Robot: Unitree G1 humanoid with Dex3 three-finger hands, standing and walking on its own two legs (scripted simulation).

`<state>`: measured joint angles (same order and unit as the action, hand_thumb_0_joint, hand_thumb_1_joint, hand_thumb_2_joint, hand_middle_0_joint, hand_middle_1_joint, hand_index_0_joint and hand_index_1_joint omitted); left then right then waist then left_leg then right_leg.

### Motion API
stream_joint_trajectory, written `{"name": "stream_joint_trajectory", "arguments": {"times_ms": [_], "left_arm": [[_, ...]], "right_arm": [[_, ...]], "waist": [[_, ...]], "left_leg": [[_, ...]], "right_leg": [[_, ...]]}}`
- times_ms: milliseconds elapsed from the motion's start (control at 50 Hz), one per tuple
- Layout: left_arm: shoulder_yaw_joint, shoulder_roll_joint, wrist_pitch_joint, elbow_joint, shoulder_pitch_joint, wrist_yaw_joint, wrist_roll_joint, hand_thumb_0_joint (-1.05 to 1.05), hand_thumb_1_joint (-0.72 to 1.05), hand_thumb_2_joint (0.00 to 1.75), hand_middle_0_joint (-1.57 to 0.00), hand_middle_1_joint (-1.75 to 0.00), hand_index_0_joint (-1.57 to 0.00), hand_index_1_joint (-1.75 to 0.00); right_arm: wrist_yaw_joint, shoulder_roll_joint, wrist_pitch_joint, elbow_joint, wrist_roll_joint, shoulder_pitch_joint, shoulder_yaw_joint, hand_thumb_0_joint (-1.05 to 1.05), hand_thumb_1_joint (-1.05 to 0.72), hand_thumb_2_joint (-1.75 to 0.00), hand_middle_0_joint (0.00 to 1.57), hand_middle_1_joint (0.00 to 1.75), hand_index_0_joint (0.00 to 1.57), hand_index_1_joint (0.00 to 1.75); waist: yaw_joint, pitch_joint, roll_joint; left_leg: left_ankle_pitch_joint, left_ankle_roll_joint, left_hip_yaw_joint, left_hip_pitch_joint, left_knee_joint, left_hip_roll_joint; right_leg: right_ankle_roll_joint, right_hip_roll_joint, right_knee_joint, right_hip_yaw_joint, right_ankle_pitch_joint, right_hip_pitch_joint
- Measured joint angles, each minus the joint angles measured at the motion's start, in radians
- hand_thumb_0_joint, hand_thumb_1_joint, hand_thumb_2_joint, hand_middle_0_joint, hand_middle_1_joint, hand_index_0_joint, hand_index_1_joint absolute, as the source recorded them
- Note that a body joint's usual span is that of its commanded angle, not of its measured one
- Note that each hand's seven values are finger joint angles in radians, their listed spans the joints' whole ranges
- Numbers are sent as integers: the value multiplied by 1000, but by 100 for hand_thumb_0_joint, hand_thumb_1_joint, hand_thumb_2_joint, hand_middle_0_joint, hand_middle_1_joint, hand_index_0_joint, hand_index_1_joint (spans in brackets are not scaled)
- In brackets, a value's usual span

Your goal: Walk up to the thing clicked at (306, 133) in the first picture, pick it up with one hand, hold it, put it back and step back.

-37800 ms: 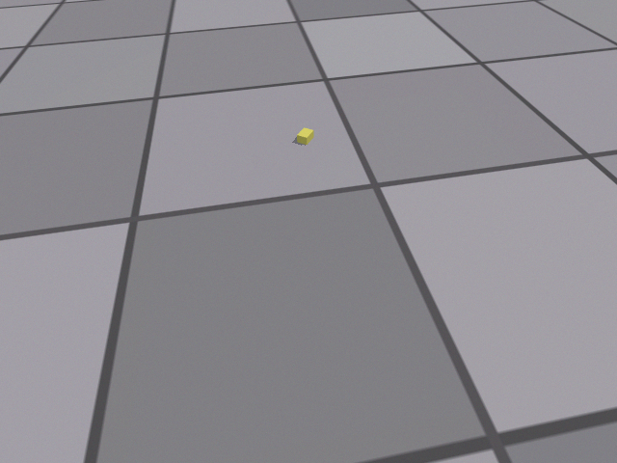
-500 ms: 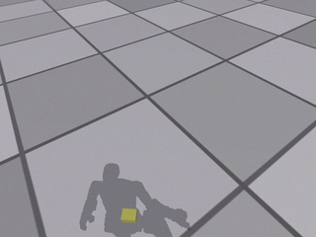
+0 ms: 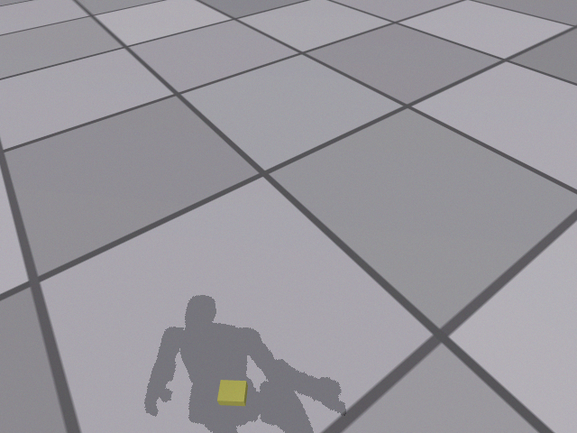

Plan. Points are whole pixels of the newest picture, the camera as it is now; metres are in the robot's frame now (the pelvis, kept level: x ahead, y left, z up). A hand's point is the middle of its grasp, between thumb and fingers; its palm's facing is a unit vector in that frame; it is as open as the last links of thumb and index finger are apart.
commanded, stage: stand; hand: left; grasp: from above
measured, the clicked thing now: (233, 392) +0.43 +0.23 -0.76
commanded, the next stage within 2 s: step back in 0.92 s
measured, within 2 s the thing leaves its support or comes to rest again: neither
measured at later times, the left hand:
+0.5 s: hand out of the picture +0.08 +0.25 -0.16, palm faces +0.01 -0.94 -0.34, open 7.4 cm
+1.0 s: hand out of the picture +0.09 +0.26 -0.16, palm faces +0.02 -0.94 -0.35, open 7.4 cm
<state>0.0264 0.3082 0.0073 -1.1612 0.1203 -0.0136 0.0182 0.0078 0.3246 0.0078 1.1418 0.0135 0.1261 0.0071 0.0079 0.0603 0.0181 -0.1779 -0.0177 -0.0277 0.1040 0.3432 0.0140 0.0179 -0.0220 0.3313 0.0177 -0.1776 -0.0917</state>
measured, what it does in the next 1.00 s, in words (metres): stands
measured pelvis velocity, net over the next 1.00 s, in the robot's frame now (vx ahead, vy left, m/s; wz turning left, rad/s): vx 0.01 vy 0.00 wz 0.00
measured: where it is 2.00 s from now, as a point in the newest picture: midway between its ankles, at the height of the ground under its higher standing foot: outside the picture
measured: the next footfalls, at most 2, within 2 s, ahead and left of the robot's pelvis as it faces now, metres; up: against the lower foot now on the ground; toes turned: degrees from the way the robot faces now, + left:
right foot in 1.68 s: -0.12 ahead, -0.10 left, +0.00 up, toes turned -3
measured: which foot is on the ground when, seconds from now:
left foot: down 0.00-1.00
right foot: down 0.00-1.00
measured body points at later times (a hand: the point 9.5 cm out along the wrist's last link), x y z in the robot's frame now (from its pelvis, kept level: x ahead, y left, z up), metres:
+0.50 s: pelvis +0.01 +0.00 +0.00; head +0.02 +0.00 +0.45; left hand +0.08 +0.30 -0.13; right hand +0.08 -0.30 -0.14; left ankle +0.01 +0.13 -0.75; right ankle +0.01 -0.13 -0.75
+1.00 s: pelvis +0.01 +0.00 +0.00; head +0.04 +0.00 +0.45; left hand +0.09 +0.31 -0.13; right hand +0.09 -0.30 -0.14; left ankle +0.01 +0.13 -0.75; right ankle +0.01 -0.13 -0.75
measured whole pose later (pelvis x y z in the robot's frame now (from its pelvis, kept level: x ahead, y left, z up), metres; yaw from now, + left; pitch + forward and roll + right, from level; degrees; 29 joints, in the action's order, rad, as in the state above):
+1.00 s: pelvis +0.01 +0.00 +0.00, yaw +0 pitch -2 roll +0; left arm 0.04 0.34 0.00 -1.10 0.10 -0.01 -0.01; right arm -0.01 0.35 -0.01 1.10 0.00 0.08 0.01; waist 0.00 0.09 0.02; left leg -0.22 -0.01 -0.03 0.16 0.41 0.01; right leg 0.02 -0.02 0.38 0.02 -0.21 -0.14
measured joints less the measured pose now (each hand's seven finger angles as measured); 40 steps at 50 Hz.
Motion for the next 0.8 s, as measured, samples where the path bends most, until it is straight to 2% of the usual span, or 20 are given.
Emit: {"name": "stream_joint_trajectory", "arguments": {"times_ms": [800], "left_arm": [[-6,17,4,19,-17,7,-7,1,90,90,-21,-30,-20,-30]], "right_arm": [[-5,16,4,-10,-3,-18,-7,0,-91,-90,21,30,21,30]], "waist": [[-3,-4,-6]], "left_leg": [[-16,2,0,-5,-11,-3]], "right_leg": [[3,-3,-13,1,-15,6]]}}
